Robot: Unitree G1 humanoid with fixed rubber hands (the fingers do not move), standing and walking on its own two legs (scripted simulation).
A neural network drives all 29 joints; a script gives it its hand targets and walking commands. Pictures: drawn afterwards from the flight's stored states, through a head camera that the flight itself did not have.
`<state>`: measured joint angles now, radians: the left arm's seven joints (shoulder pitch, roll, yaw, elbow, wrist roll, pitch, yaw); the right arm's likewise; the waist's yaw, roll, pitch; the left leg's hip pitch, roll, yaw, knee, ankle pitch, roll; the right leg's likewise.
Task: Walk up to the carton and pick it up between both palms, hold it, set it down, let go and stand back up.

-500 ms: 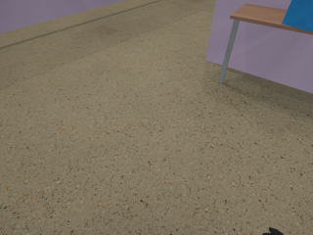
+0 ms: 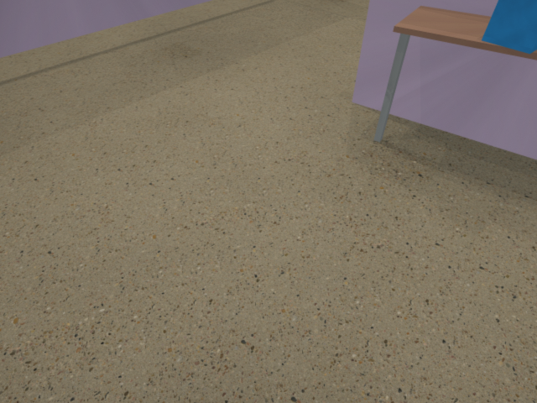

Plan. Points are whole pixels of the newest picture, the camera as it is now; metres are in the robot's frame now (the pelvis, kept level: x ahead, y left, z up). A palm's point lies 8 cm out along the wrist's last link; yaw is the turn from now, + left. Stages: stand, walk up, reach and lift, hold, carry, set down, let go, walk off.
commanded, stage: stand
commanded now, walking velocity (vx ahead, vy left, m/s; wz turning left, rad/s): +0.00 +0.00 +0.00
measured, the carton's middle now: (531, 8) +1.53 -1.06 +0.04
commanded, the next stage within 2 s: none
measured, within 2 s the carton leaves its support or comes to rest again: neither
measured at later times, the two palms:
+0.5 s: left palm out of the picture +0.07 +0.27 -0.12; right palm out of the picture +0.08 -0.30 -0.10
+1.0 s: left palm out of the picture +0.06 +0.26 -0.12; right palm out of the picture +0.07 -0.30 -0.10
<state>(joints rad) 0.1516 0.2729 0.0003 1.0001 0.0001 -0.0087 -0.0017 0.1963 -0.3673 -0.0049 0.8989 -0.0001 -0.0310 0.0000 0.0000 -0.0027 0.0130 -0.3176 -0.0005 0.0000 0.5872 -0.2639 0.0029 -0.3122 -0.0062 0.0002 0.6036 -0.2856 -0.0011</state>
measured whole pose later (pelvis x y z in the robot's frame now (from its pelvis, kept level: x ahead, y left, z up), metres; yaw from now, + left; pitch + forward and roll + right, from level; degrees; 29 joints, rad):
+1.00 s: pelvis -0.01 +0.00 +0.01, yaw +0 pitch +1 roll +0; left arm 0.15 0.27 0.00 1.05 0.00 -0.01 -0.01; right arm 0.20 -0.37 0.00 0.94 0.00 -0.04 0.00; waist 0.00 -0.01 -0.02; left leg -0.32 0.00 0.00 0.50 -0.20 0.00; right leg -0.31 -0.01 0.00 0.52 -0.22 0.00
